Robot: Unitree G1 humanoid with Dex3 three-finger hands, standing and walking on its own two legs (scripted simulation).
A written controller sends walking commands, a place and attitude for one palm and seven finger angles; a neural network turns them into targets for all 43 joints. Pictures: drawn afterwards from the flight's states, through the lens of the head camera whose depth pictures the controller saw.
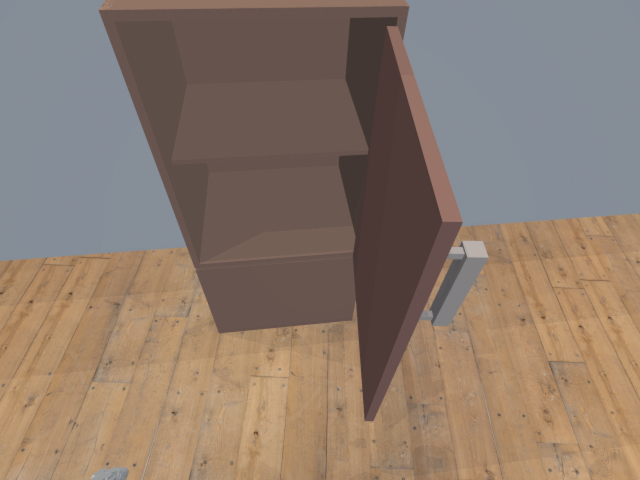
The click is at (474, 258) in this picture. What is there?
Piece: cupboard door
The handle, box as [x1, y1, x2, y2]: [419, 241, 488, 325]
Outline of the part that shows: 482,241 462,241 458,247 451,248 447,258 452,258 453,260 429,310 423,311 419,319 430,319 432,325 449,324 488,257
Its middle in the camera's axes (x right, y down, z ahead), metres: +0.15 +0.06 +0.49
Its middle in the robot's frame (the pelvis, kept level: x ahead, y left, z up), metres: +0.34 -0.13 +0.06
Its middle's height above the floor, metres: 0.83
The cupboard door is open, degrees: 83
